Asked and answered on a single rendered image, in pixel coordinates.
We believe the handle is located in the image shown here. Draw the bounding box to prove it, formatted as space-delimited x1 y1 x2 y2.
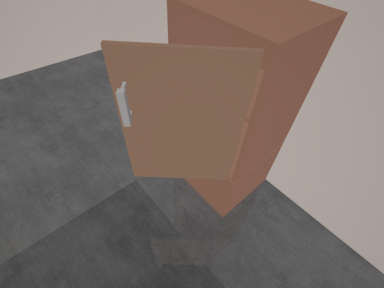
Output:
116 82 133 127

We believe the cupboard door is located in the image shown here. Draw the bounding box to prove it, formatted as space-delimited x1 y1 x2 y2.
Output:
100 40 264 180

